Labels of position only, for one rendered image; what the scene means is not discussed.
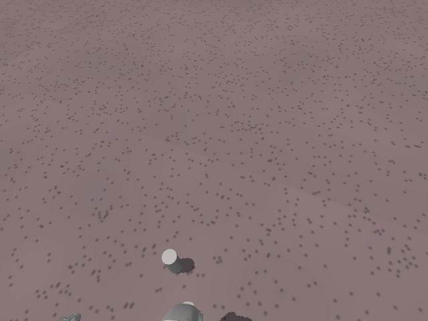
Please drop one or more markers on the can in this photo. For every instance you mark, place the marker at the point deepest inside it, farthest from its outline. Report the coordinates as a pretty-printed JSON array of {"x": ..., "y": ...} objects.
[{"x": 172, "y": 261}]

